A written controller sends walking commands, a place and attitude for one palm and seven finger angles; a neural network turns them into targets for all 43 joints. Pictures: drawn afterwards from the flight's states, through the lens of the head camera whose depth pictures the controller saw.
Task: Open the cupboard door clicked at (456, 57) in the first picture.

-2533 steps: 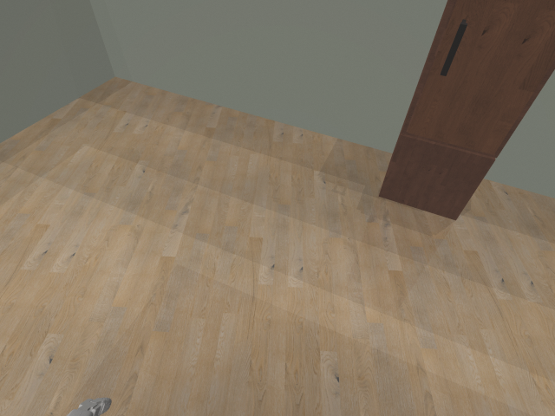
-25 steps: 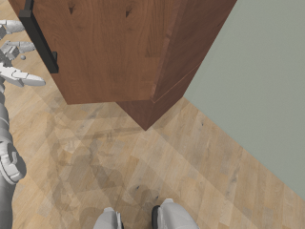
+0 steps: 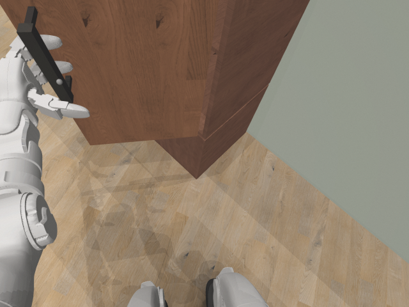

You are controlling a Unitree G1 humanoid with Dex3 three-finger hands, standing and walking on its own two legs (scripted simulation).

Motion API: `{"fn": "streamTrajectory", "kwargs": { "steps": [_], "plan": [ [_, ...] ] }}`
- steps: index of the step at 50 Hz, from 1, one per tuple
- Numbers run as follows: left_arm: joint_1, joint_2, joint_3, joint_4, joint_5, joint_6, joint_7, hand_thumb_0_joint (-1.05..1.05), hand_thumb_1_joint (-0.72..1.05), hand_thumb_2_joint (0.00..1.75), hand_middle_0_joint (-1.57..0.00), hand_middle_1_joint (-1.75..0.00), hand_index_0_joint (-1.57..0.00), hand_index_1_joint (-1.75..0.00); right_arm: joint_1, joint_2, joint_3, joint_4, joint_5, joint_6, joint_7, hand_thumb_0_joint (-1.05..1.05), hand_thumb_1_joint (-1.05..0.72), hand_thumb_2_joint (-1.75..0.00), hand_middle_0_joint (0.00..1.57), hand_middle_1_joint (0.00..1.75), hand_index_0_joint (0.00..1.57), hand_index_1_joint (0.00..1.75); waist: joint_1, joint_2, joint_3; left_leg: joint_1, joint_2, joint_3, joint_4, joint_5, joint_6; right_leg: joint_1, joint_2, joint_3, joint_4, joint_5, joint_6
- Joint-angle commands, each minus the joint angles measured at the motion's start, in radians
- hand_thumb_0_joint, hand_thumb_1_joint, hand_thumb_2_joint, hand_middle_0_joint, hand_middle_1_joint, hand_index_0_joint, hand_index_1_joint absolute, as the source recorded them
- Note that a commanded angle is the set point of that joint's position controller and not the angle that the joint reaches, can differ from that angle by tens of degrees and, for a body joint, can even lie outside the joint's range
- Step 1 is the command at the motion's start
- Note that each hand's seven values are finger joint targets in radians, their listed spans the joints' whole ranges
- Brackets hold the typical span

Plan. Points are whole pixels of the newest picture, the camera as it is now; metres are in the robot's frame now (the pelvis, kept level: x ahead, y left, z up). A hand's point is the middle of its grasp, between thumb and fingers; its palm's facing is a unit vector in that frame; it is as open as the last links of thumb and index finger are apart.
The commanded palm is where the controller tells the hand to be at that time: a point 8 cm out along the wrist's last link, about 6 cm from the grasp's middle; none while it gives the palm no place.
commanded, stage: slide the fingers in behind the handle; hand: left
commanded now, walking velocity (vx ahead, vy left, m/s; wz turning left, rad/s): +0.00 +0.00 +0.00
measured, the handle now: (51, 61) +0.57 +0.24 +0.09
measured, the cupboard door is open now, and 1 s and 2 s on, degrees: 52 52 69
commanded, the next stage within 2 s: close the thumb around the handle in 0.58 s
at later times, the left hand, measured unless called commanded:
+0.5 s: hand (60, 81) +0.51 +0.21 +0.09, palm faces +0.05 -1.00 -0.02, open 14.0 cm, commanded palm +0.49 +0.25 +0.08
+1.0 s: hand (63, 82) +0.52 +0.21 +0.08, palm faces +0.04 -1.00 -0.01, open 11.1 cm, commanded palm +0.49 +0.25 +0.08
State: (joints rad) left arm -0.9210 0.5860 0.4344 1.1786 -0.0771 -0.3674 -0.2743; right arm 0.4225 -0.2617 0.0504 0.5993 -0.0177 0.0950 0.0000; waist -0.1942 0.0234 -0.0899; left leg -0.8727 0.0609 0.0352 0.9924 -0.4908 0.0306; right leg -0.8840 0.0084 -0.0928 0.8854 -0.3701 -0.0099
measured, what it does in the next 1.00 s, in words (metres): stands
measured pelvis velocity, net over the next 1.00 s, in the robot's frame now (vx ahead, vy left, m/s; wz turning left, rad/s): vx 0.00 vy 0.01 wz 0.00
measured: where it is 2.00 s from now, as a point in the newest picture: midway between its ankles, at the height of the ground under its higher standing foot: outside the picture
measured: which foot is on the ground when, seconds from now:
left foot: down 0.00-1.00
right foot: down 0.00-1.00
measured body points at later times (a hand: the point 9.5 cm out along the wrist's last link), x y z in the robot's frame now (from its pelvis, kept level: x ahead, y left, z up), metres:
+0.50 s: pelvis -0.01 -0.01 +0.00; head +0.13 +0.02 +0.43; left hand +0.51 +0.27 +0.09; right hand -0.02 -0.28 -0.10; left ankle -0.02 +0.09 -0.68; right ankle +0.02 -0.12 -0.68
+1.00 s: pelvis +0.00 +0.01 +0.00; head +0.13 +0.03 +0.43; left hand +0.51 +0.27 +0.08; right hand -0.01 -0.25 -0.11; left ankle -0.02 +0.09 -0.68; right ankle +0.02 -0.12 -0.68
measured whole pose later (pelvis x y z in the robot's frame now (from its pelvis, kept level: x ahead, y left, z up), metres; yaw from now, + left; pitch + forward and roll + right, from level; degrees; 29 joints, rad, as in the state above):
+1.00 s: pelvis +0.00 +0.01 +0.00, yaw +0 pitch +22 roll -4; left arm -0.94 0.55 0.42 1.20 -0.08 -0.37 -0.25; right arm 0.42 -0.26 0.05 0.62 -0.02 0.08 0.00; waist -0.19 0.02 -0.10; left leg -0.88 0.05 0.04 0.99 -0.50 0.04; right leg -0.89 0.00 -0.09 0.89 -0.37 0.00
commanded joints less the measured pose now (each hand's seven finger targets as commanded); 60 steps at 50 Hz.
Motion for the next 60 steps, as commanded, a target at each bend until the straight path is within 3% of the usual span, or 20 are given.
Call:
{"fn": "streamTrajectory", "kwargs": {
  "steps": [1,6,12,17,19,23,24,28,29,31,34,39,40,42,45,49,54,56,58,60],
  "plan": [
    [-0.438,0.268,0.023,-0.165,-0.020,-0.057,0.006,0.00,-0.50,0.30,-0.30,-1.20,-0.30,-1.20,0.176,-0.196,-0.070,-0.037,0.006,-0.011,-0.015,0.00,-0.90,-0.90,0.20,0.30,0.20,0.30,-0.008,0.084,-0.418,0.228,-0.034,-0.074,-0.113,0.401,0.002,0.268,0.042,0.060,-0.074,0.312,0.000],
    [-0.480,0.272,0.021,-0.169,-0.014,-0.075,0.013,0.00,-0.50,0.30,-0.30,-1.20,-0.30,-1.20,0.179,-0.193,-0.070,-0.025,0.003,-0.030,-0.020,0.00,-0.90,-0.90,0.20,0.30,0.20,0.30,-0.015,0.104,-0.451,0.226,-0.038,-0.070,-0.101,0.380,0.005,0.264,0.037,0.072,-0.072,0.304,0.001],
    [-0.468,0.280,0.030,-0.210,-0.012,-0.094,0.011,0.00,-0.50,0.30,-0.30,-1.20,-0.30,-1.20,0.184,-0.191,-0.072,-0.026,-0.001,-0.038,-0.016,0.00,-0.90,-0.90,0.20,0.30,0.20,0.30,0.006,0.177,-0.532,0.287,-0.039,-0.070,-0.091,0.455,0.000,0.277,0.038,0.072,-0.054,0.357,-0.007],
    [-0.471,0.308,0.040,-0.165,-0.019,-0.072,0.002,0.00,-0.50,0.30,-0.30,-1.20,-0.30,-1.20,0.178,-0.198,-0.067,-0.026,0.007,-0.034,-0.022,0.00,-0.90,-0.90,0.20,0.30,0.20,0.30,-0.007,0.096,-0.443,0.195,-0.041,-0.063,-0.104,0.374,0.009,0.310,0.037,0.081,-0.076,0.331,-0.001],
    [-0.479,0.327,0.047,-0.158,-0.014,-0.066,0.000,0.00,-0.50,0.30,-0.30,-1.20,-0.30,-1.20,0.178,-0.198,-0.068,-0.023,0.010,-0.036,-0.026,0.00,-0.90,-0.90,0.20,0.30,0.20,0.30,-0.010,0.105,-0.452,0.191,-0.041,-0.060,-0.104,0.372,0.010,0.316,0.035,0.085,-0.077,0.336,0.002],
    [-0.472,0.277,0.017,-0.188,-0.021,-0.083,-0.011,0.00,-0.50,0.30,-0.30,-1.20,-0.30,-1.20,0.181,-0.195,-0.071,-0.021,0.005,-0.042,-0.023,0.00,-0.90,-0.90,0.20,0.30,0.20,0.30,-0.006,0.164,-0.488,0.275,-0.037,-0.070,-0.100,0.432,0.001,0.265,0.038,0.071,-0.067,0.342,-0.003],
    [-0.461,0.291,0.031,-0.194,-0.023,-0.087,-0.011,0.00,-0.50,0.30,-0.30,-1.20,-0.30,-1.20,0.182,-0.197,-0.071,-0.020,0.003,-0.041,-0.022,0.00,-0.90,-0.90,0.20,0.30,0.20,0.30,0.002,0.167,-0.496,0.284,-0.034,-0.074,-0.099,0.445,-0.001,0.266,0.038,0.069,-0.064,0.345,-0.004],
    [-0.450,0.226,-0.007,-0.172,-0.038,-0.073,-0.020,0.00,-0.50,0.30,-0.30,-1.20,-0.30,-1.20,0.183,-0.198,-0.074,-0.020,0.004,-0.038,-0.018,0.00,-0.90,-0.90,0.20,0.30,0.20,0.30,-0.011,0.141,-0.470,0.295,-0.032,-0.076,-0.106,0.450,-0.002,0.242,0.041,0.060,-0.069,0.336,-0.002],
    [-0.439,0.246,0.011,-0.167,-0.037,-0.068,-0.019,0.00,-0.50,0.30,-0.30,-1.20,-0.30,-1.20,0.184,-0.200,-0.075,-0.020,0.005,-0.037,-0.018,0.00,-0.90,-0.90,0.20,0.30,0.20,0.30,-0.001,0.140,-0.469,0.284,-0.033,-0.075,-0.104,0.448,-0.001,0.246,0.040,0.061,-0.068,0.336,-0.004],
    [-0.451,0.257,0.013,-0.152,-0.031,-0.057,-0.011,0.00,-0.50,0.30,-0.30,-1.20,-0.30,-1.20,0.185,-0.202,-0.073,-0.018,0.005,-0.033,-0.020,0.00,-0.90,-0.90,0.20,0.30,0.20,0.30,-0.010,0.114,-0.436,0.264,-0.032,-0.077,-0.108,0.426,0.000,0.234,0.039,0.058,-0.072,0.316,-0.002],
    [-0.480,0.266,0.018,-0.186,-0.023,-0.075,0.004,0.00,-0.50,0.30,-0.30,-1.20,-0.30,-1.20,0.183,-0.199,-0.072,-0.021,0.003,-0.038,-0.019,0.00,-0.90,-0.90,0.20,0.30,0.20,0.30,-0.006,0.137,-0.451,0.286,-0.032,-0.086,-0.109,0.447,-0.004,0.227,0.039,0.055,-0.062,0.317,-0.005],
    [-0.485,0.236,0.008,-0.236,-0.018,-0.112,0.021,0.00,-0.22,0.42,-0.32,-1.23,-0.32,-1.23,0.185,-0.195,-0.077,-0.017,-0.005,-0.039,-0.011,0.00,-0.90,-0.90,0.20,0.30,0.20,0.30,0.000,0.184,-0.517,0.377,-0.023,-0.104,-0.094,0.546,-0.018,0.190,0.042,0.045,-0.044,0.334,-0.008],
    [-0.446,0.228,0.015,-0.221,-0.022,-0.107,0.021,0.00,-0.16,0.44,-0.32,-1.24,-0.32,-1.24,0.185,-0.194,-0.080,-0.017,-0.004,-0.038,-0.008,0.00,-0.90,-0.90,0.20,0.30,0.20,0.30,0.010,0.182,-0.518,0.385,-0.023,-0.100,-0.094,0.559,-0.019,0.194,0.044,0.044,-0.048,0.340,-0.008],
    [-0.441,0.187,-0.016,-0.192,-0.026,-0.093,0.018,0.00,-0.05,0.49,-0.33,-1.25,-0.33,-1.25,0.186,-0.194,-0.077,-0.018,-0.003,-0.033,-0.006,0.00,-0.90,-0.90,0.20,0.30,0.20,0.30,-0.003,0.172,-0.475,0.381,-0.020,-0.104,-0.097,0.574,-0.019,0.170,0.045,0.037,-0.050,0.331,-0.009],
    [-0.456,0.206,-0.012,-0.163,-0.015,-0.065,0.022,0.00,0.12,0.56,-0.34,-1.27,-0.34,-1.27,0.185,-0.198,-0.078,-0.016,0.000,-0.023,-0.008,0.00,-0.90,-0.90,0.20,0.30,0.20,0.30,-0.010,0.150,-0.430,0.338,-0.022,-0.103,-0.107,0.520,-0.018,0.167,0.042,0.036,-0.056,0.310,-0.005],
    [-0.448,0.260,0.046,-0.227,-0.021,-0.090,0.038,0.00,0.34,0.66,-0.36,-1.29,-0.36,-1.29,0.190,-0.197,-0.080,-0.023,-0.005,-0.026,-0.008,0.00,-0.90,-0.90,0.20,0.30,0.20,0.30,0.016,0.159,-0.523,0.383,-0.021,-0.106,-0.096,0.603,-0.023,0.210,0.044,0.041,-0.045,0.365,-0.008],
    [-0.445,0.199,-0.010,-0.197,-0.009,-0.099,0.035,0.00,0.62,0.78,-0.38,-1.32,-0.38,-1.32,0.185,-0.193,-0.079,-0.014,-0.005,-0.023,-0.004,0.00,-0.90,-0.90,0.20,0.30,0.20,0.30,-0.001,0.162,-0.457,0.372,-0.017,-0.108,-0.097,0.575,-0.024,0.160,0.044,0.036,-0.047,0.327,-0.007],
    [-0.455,0.188,-0.021,-0.195,-0.007,-0.093,0.034,0.00,0.73,0.83,-0.39,-1.33,-0.39,-1.33,0.188,-0.194,-0.082,-0.012,-0.005,-0.021,-0.003,0.00,-0.90,-0.90,0.20,0.30,0.20,0.30,-0.004,0.160,-0.457,0.386,-0.015,-0.117,-0.103,0.571,-0.029,0.149,0.045,0.030,-0.048,0.307,-0.009],
    [-0.455,0.186,-0.009,-0.228,-0.019,-0.097,0.035,0.00,0.84,0.88,-0.40,-1.34,-0.40,-1.34,0.191,-0.195,-0.087,-0.012,-0.007,-0.022,-0.004,0.00,-0.90,-0.90,0.20,0.30,0.20,0.30,0.004,0.174,-0.512,0.431,-0.012,-0.123,-0.097,0.629,-0.035,0.153,0.045,0.029,-0.045,0.324,-0.008],
    [-0.458,0.150,-0.036,-0.215,-0.026,-0.091,0.035,0.00,0.90,0.90,-0.40,-1.35,-0.40,-1.35,0.184,-0.192,-0.084,-0.009,-0.005,-0.021,-0.002,0.00,-0.90,-0.90,0.20,0.30,0.20,0.30,-0.004,0.171,-0.479,0.416,-0.013,-0.119,-0.098,0.604,-0.034,0.142,0.045,0.028,-0.052,0.313,-0.007]
  ]
}}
